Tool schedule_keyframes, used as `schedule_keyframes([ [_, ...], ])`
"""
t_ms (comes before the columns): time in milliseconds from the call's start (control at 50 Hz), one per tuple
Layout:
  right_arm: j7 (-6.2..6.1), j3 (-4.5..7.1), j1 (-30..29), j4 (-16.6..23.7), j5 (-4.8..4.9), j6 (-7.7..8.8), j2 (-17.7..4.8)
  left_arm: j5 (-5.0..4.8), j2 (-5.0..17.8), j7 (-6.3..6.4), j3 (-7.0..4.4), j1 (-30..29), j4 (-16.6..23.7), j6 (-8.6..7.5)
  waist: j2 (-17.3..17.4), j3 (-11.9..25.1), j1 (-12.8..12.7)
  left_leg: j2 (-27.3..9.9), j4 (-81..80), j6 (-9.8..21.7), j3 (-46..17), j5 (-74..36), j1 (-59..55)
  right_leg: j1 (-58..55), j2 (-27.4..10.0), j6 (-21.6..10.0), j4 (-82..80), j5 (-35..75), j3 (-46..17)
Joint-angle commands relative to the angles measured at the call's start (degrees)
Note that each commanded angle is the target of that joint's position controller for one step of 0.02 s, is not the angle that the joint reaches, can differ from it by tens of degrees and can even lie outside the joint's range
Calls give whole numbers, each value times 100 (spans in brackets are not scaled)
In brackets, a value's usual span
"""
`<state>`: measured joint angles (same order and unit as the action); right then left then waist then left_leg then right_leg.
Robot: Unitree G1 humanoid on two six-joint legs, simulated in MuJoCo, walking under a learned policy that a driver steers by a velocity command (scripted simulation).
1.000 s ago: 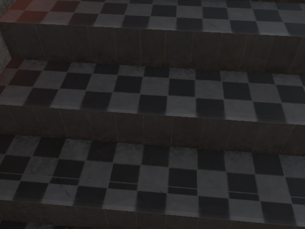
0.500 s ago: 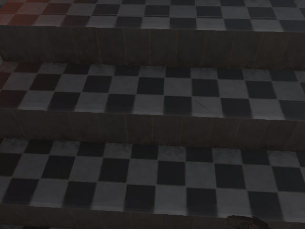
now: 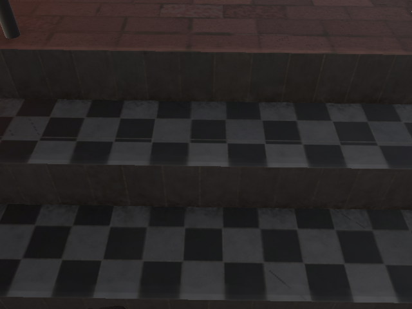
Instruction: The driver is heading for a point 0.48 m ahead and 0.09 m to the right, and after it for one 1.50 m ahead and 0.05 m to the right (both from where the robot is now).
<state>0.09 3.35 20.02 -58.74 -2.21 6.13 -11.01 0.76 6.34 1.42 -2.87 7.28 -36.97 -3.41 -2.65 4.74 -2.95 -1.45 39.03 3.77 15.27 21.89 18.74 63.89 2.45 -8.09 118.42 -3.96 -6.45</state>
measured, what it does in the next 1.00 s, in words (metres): climbs: right foot 0.17 m higher, then left foot 0.17 m higher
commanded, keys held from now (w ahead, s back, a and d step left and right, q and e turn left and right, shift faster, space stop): w+e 0.42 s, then q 0.58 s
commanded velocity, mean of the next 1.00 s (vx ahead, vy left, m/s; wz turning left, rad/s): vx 0.32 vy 0.00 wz -0.12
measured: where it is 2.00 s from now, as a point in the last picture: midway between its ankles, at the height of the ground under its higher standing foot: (292, 261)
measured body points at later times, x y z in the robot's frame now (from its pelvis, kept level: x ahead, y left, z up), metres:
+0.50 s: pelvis +0.28 -0.06 +0.17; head +0.28 -0.06 +0.62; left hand +0.37 +0.19 +0.03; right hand +0.46 -0.30 +0.12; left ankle +0.33 +0.07 -0.27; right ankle +0.27 -0.10 -0.55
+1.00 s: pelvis +0.49 -0.06 +0.33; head +0.52 -0.05 +0.78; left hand +0.72 +0.11 +0.25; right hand +0.50 -0.33 +0.20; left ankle +0.54 -0.03 -0.38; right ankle +0.50 -0.21 -0.19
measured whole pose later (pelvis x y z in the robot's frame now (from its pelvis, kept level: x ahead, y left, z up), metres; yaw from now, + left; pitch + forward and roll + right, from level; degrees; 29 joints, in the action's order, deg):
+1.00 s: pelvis +0.49 -0.06 +0.33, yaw -4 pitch +2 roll +0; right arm -2.8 4.2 18.7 -50.2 -1.3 2.1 -12.0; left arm 3.9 5.6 2.5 0.3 5.1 -31.8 -2.5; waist -2.0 -1.2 0.9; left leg 8.0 41.9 7.6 1.4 16.4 27.5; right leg 54.5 -0.4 -2.4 100.8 -3.9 -4.1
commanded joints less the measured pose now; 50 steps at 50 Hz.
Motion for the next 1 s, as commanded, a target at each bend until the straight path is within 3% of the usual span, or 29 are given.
schedule_keyframes([
  [20,99,-94,-54,102,14,345,-124,-20,-464,142,220,-1,326,182,700,-1048,-203,-1598,-2703,360,-1272,-1004,163,1314,86,-118,1355,-766,84],
  [60,108,-42,269,-11,9,373,-357,44,-302,176,227,-809,728,243,483,-1129,-81,-1422,-2984,287,-956,-632,-494,1868,-7,-220,1018,-1439,156],
  [80,100,-83,472,-71,49,307,-212,21,-344,131,321,-1210,974,255,193,-1183,-134,-1184,-3149,73,-653,-367,-454,1639,-186,-205,-145,-1335,367],
  [120,-47,-73,802,-119,47,316,-289,38,-223,58,345,-1651,1152,329,369,-1048,62,-1063,-3510,171,-477,-665,-649,1279,-270,-35,-1074,-1311,964],
  [160,-197,23,938,-52,189,253,-570,29,-166,-118,408,-1769,1191,445,654,-570,332,-1095,-4426,530,-212,-2223,-1244,108,-540,-124,-2658,-1780,1789],
  [180,-236,-10,427,181,282,268,-567,-66,-183,-164,391,-1222,912,411,754,-306,58,-1080,-3960,566,302,-4912,-1123,-1327,-416,-223,-3703,-1915,2150],
  [200,-316,59,593,261,424,279,-893,-110,-78,-151,361,-1031,761,397,679,222,11,-1253,-3183,655,251,-8439,-1358,-2345,44,-189,-4248,-1990,2482],
  [220,-349,170,726,350,482,277,-1321,-92,102,-62,260,-215,547,447,1203,884,-328,-1520,-2055,721,147,-10565,-2185,-2809,329,-250,-4623,-2457,2454],
  [240,-242,202,523,524,546,227,-1361,-2,414,-31,181,711,248,398,1473,1519,-555,-1709,-749,731,39,-11393,-2740,-3469,556,-422,-5152,-2594,2149],
  [260,-111,301,387,811,617,256,-1589,16,783,-63,14,1164,179,335,1490,1980,-743,-1595,638,551,-163,-9957,-2473,-4470,611,-466,-6405,-2343,1181],
  [300,305,305,-507,1802,178,372,-1040,24,1935,50,-490,605,157,543,-348,2122,-508,379,5516,-242,-1468,-1809,1733,-5972,-1031,-1151,-10109,-5416,-5085],
  [320,316,179,-596,2161,-60,372,-277,139,1936,34,-505,47,173,518,-73,1822,-131,215,7594,-225,-2358,-1841,2771,-5758,-1414,-930,-10573,-5454,-5330],
  [340,232,65,-802,2388,-145,334,-36,34,1585,2,-433,145,-101,341,272,1175,49,69,8111,-199,-2223,-2156,3163,-5176,-1348,-689,-10384,-4545,-4636],
  [360,83,-54,-959,2505,-129,261,238,87,1158,10,-327,348,-511,164,840,16,241,-8,8236,-129,-2095,-2068,3682,-4289,-1184,-516,-9899,-3647,-3583],
  [400,3,-392,-963,2797,-227,134,793,194,656,44,-186,700,-1085,-1,737,-723,586,-122,8620,77,-2114,-1763,4362,-3742,-584,-375,-9355,-1708,-1955],
  [460,-167,-486,-1126,2846,-134,-71,587,59,645,-69,-69,1022,-1320,-176,686,-960,658,-204,7469,-49,-1752,-1331,4847,-3761,-510,-129,-9476,179,-700],
  [520,-352,-627,-1865,2958,117,-44,771,72,665,-94,38,1909,-1781,-373,-71,-615,248,-70,8564,54,-1276,-506,5970,-4793,-829,26,-9869,1058,-568],
  [560,-349,-771,-2768,3358,78,-112,898,-15,667,-30,71,2100,-1975,-334,-105,-789,167,-142,7608,187,-1046,-370,6016,-4844,-681,309,-10298,758,-272],
  [620,-272,-807,-3021,3529,55,-273,846,-61,990,359,3,2157,-1865,-122,-319,-180,139,-261,5929,272,-877,-117,4199,-5396,-1142,47,-11363,3253,-19],
  [660,-215,-726,-1936,2805,178,-371,661,-219,1230,378,-59,1645,-1504,-111,-28,714,505,280,4615,419,-215,-145,1965,-5457,-786,279,-10814,6710,1122],
  [700,-302,-482,-412,2190,322,-482,184,-252,1719,346,-225,1356,-1293,-316,-382,1357,1136,404,3539,487,-499,-167,621,-6083,-1578,77,-9665,9308,640],
  [740,-270,-299,-127,1921,217,-502,-192,-340,1725,153,-301,993,-1050,-387,-280,1358,1460,755,870,650,-1005,-469,-86,-6419,-1217,139,-7460,8493,781],
  [760,-256,-50,2,1832,169,-534,-749,-240,1315,27,-301,1308,-675,-406,1412,1406,1184,-986,230,1894,-4011,-4270,-1517,-4081,-98,738,-4611,1665,818],
  [780,-374,65,-712,1993,192,-684,-719,107,1003,-124,-266,1451,-557,-306,1366,1650,855,-1381,-1561,2442,-6530,-4781,-938,-3328,528,950,-1944,-757,160],
  [800,-368,124,-1266,2051,168,-661,-651,216,497,-204,-135,1452,-200,-212,275,950,278,-1369,-1564,2225,-6132,-3372,-324,-2558,263,867,-960,-639,-86],
  [840,-375,78,-1150,1484,154,-592,-111,313,142,-57,57,917,165,-3,-557,-539,-14,-733,-833,1394,-4428,-1242,940,-1576,-73,603,-1050,-269,-4],
  [900,-255,-30,-670,1129,85,-411,179,273,-6,75,218,1073,401,92,-39,-590,-80,-169,-987,889,-3190,-1457,724,-860,-92,455,-672,-294,190],
  [960,-195,59,-461,1157,85,-216,-196,339,147,134,233,803,471,109,179,-340,-101,63,-692,596,-2706,-2545,640,-894,-255,511,-1572,55,340],
  [1000,-391,167,-437,1449,82,-239,-581,304,390,165,189,160,639,229,350,-149,138,-20,-752,532,-3014,-3080,349,-765,-301,716,-2178,168,602],
])
Next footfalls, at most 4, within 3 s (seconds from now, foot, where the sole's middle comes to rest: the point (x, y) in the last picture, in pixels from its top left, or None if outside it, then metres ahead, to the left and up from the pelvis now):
0.26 right None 0.31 -0.10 -0.58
0.74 left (239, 252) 0.58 -0.03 -0.41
1.44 right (322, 239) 0.63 -0.25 -0.41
1.86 left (252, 257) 0.57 -0.06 -0.41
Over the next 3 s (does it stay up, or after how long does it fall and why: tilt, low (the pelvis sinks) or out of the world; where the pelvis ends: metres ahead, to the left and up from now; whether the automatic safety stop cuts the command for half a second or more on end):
stays up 0.56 -0.15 0.37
